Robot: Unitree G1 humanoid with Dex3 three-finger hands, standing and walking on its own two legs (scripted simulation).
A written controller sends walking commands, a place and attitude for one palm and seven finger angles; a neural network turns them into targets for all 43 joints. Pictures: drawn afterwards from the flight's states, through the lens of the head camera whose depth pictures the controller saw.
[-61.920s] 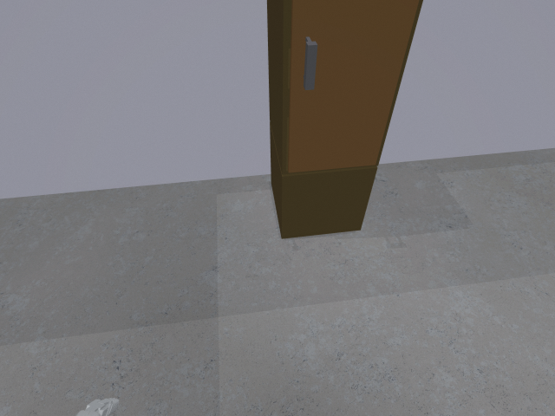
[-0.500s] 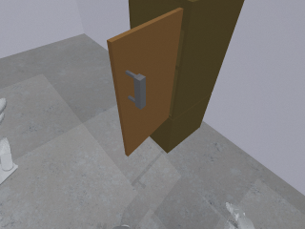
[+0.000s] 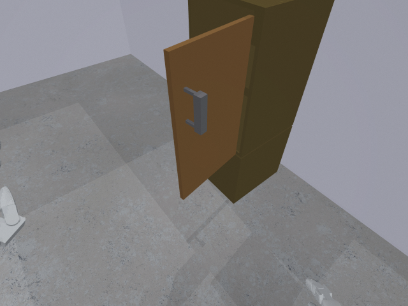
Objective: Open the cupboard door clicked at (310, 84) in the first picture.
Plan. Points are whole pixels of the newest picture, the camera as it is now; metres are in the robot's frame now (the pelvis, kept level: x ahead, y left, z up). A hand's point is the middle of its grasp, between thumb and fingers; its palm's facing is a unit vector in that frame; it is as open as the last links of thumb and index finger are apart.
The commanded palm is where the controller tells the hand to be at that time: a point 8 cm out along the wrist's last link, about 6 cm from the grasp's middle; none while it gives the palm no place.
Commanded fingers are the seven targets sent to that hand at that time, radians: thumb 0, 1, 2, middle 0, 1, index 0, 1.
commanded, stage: stop stepping back and stand still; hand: left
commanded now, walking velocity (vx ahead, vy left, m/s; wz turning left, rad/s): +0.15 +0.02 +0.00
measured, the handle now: (194, 110) +0.59 +0.08 +0.07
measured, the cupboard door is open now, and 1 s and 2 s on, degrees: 99 99 99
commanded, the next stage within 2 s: let the arm hang, fingers relaxed in 0.32 s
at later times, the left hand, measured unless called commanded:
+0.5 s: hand (55, 229) +0.22 +0.28 +0.08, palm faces +0.28 -0.79 -0.55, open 7.4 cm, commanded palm none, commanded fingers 0.00 0.90 0.90 -0.20 -0.30 -0.20 -0.30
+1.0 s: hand out of the picture -0.02 +0.24 -0.17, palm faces +0.09 -0.96 -0.25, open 7.2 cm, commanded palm none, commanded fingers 0.00 0.90 0.90 -0.20 -0.30 -0.20 -0.30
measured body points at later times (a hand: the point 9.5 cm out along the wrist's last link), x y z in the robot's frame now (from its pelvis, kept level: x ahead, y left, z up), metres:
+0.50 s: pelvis +0.01 +0.02 -0.01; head +0.03 -0.02 +0.44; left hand +0.20 +0.32 +0.11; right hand +0.18 -0.21 -0.13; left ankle +0.00 +0.15 -0.72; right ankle +0.03 -0.06 -0.74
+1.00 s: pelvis -0.02 +0.04 +0.00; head +0.00 +0.03 +0.45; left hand -0.03 +0.29 -0.15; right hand -0.01 -0.18 -0.17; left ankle -0.01 +0.16 -0.74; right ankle +0.03 -0.06 -0.74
